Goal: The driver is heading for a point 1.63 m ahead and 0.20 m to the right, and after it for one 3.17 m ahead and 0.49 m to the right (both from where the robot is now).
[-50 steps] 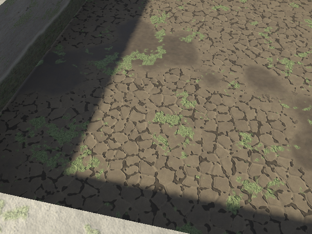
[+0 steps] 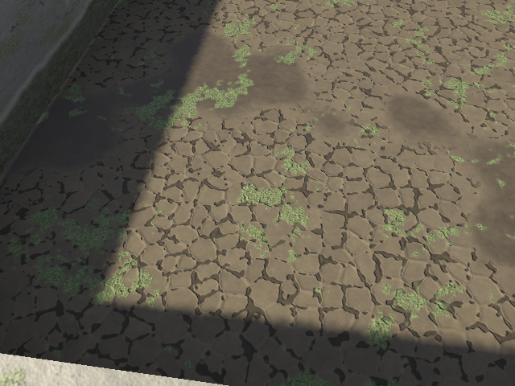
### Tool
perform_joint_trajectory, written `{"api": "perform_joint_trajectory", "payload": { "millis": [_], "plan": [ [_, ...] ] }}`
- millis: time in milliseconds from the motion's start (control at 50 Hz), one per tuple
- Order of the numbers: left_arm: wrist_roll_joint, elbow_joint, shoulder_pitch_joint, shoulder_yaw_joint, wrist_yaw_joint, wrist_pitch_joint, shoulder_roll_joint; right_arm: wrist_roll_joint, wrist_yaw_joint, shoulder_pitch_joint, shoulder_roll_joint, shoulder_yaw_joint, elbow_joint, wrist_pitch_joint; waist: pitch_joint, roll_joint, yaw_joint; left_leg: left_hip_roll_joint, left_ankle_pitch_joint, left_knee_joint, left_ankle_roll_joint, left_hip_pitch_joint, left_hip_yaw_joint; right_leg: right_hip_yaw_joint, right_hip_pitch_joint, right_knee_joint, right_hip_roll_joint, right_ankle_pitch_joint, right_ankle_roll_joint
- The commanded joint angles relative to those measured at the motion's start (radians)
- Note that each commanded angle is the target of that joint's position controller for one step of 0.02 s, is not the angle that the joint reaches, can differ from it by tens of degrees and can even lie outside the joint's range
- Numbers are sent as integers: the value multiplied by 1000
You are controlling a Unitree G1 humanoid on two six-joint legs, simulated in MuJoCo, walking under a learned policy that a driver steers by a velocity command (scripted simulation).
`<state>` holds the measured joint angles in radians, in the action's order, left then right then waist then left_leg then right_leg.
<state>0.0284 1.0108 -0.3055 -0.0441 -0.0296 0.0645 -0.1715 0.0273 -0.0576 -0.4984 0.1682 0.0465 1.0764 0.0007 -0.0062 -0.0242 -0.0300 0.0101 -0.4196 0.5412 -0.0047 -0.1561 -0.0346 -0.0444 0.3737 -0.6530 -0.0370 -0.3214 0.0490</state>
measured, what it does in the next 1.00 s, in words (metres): walks ahead: left foot, then right foot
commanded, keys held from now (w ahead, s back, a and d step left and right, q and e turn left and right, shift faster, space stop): w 1.00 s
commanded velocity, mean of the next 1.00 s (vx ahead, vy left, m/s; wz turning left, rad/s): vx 0.46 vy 0.00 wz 0.00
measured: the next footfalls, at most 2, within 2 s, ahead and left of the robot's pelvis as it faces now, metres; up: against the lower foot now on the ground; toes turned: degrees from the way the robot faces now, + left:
left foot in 0.42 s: +0.30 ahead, +0.09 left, +0.00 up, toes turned -2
right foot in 0.78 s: +0.26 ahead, -0.11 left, +0.00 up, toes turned +1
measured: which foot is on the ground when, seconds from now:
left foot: down 0.00-0.00, up 0.02-0.40, down 0.42-1.00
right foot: down 0.00-0.42, up 0.44-0.76, down 0.78-1.00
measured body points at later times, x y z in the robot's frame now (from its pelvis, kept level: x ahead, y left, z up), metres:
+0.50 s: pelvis +0.16 +0.00 -0.01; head +0.17 +0.01 +0.44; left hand +0.11 +0.23 -0.16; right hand +0.25 -0.24 -0.14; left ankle +0.23 +0.08 -0.72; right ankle +0.05 -0.11 -0.64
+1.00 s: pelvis +0.20 -0.02 +0.01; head +0.20 -0.02 +0.46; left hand +0.35 +0.19 -0.10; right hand +0.39 -0.25 -0.08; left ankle +0.26 +0.09 -0.72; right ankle +0.22 -0.11 -0.72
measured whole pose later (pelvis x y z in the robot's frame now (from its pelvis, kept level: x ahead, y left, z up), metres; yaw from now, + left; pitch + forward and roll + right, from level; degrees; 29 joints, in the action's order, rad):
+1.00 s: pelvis +0.20 -0.02 +0.01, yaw -1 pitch -1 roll -1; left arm -0.01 0.72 -0.17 0.05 0.00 -0.06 -0.17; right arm -0.03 -0.01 -0.10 0.23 -0.03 0.72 0.03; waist 0.02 -0.02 0.02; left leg 0.00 -0.21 0.52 0.00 -0.31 -0.03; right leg -0.01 0.22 -0.47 0.08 -0.23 0.06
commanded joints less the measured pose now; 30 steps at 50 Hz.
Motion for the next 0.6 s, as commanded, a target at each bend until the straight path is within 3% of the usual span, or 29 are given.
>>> {"api": "perform_joint_trajectory", "payload": {
  "millis": [20,40,60,80,100,120,140,180,220,260,320,360,380,400,420,440,460,480,500,520,540,560,600],
  "plan": [
    [-92,85,-469,-52,6,-11,-194,-70,5,48,29,-6,-88,-25,-75,350,196,68,-71,448,-57,-474,88,395,-520,346,-244,-7,69],
    [-73,99,-454,-47,10,-29,-182,-80,17,80,64,10,-118,-28,-22,362,169,80,-111,615,-60,-606,9,671,-461,470,-334,-64,153],
    [-68,61,-333,-37,9,-33,-149,-72,24,135,78,12,-137,-28,83,213,118,4,-35,709,-68,-663,-18,597,-381,444,-332,-113,171],
    [-72,16,-240,-31,12,-32,-133,-58,31,156,64,8,-143,-30,93,120,94,-33,40,727,-68,-648,-19,495,-321,400,-296,-18,168],
    [-77,4,-209,-23,12,-26,-118,-50,37,137,55,9,-134,-30,80,91,63,-52,72,707,-71,-608,-21,412,-276,389,-260,52,156],
    [-76,3,-205,-11,8,-18,-87,-52,41,115,52,12,-130,-23,75,100,35,-63,92,679,-67,-566,-16,350,-233,388,-236,108,146],
    [-63,-4,-194,-5,3,-2,-79,-50,40,107,53,10,-134,-7,81,101,18,-56,135,645,-59,-532,-5,305,-196,397,-217,193,138],
    [-50,11,-238,1,0,20,-87,-54,40,129,57,12,-152,17,99,122,-2,-43,200,586,-56,-530,20,248,-185,384,-200,314,143],
    [-35,3,-250,11,5,23,-80,-46,36,189,59,6,-188,32,103,118,-3,-38,230,481,-48,-526,40,192,-188,352,-195,463,142],
    [-36,2,-256,17,3,16,-81,-50,38,272,41,-8,-220,24,113,125,18,-25,259,316,-45,-445,83,125,-163,319,-171,567,129],
    [-35,-5,-260,13,-1,-3,-120,-41,37,344,38,-19,-260,11,122,158,41,4,241,205,-60,-319,145,102,-125,265,-168,666,132],
    [-35,-9,-264,14,-4,-12,-129,-40,36,297,57,-15,-249,5,81,151,26,32,217,137,-81,-209,152,111,-145,209,-178,720,131],
    [-27,-13,-253,11,-6,-16,-149,-44,39,221,81,-3,-227,-3,53,128,-4,53,234,91,-95,-111,148,112,-153,158,-170,778,116],
    [-23,-17,-218,14,-4,-26,-151,-38,37,84,114,13,-179,-22,0,76,-77,51,313,9,-105,46,120,70,-132,-11,-114,735,87],
    [-6,-38,-214,19,1,-27,-130,-55,33,-81,206,39,-149,-36,-110,-56,-136,-133,373,-52,-153,255,-111,1,4,-334,-20,456,40],
    [3,-63,-278,30,3,-32,-36,-46,42,-73,257,37,-184,-36,-205,-163,-72,-398,419,-160,-241,330,-481,7,148,-649,114,-252,21],
    [-12,-102,-168,12,4,-52,-81,8,43,0,255,50,-174,-16,-134,-178,-97,-395,193,-236,-313,208,-552,99,281,-738,126,-191,2],
    [-14,-140,-76,5,5,-57,-114,-6,44,112,188,31,-206,-8,-16,-123,-61,-369,96,-257,-293,92,-469,127,329,-757,76,-107,-2],
    [-17,-161,-33,6,3,-56,-108,-29,43,180,139,16,-224,-14,21,-74,-34,-330,161,-265,-263,-30,-361,144,277,-704,54,-51,-5],
    [-23,-154,-54,9,-3,-64,-87,-37,45,204,119,7,-230,-27,23,-60,8,-286,228,-281,-230,-119,-277,143,199,-630,35,-37,-18],
    [-37,-151,-61,14,-11,-84,-57,-33,39,259,102,-5,-251,-53,54,-34,54,-260,476,-268,-216,-253,-165,134,85,-534,32,-6,-46],
    [-49,-140,-94,16,-12,-100,-47,-40,43,246,122,-5,-247,-75,18,-44,72,-241,622,-247,-219,-279,-115,100,4,-491,56,-9,-51],
    [-55,-154,-72,17,-7,-125,-58,-38,51,213,148,-7,-240,-98,-11,-46,91,-218,693,-222,-217,-255,-64,79,-40,-352,61,-2,-50]
  ]
}}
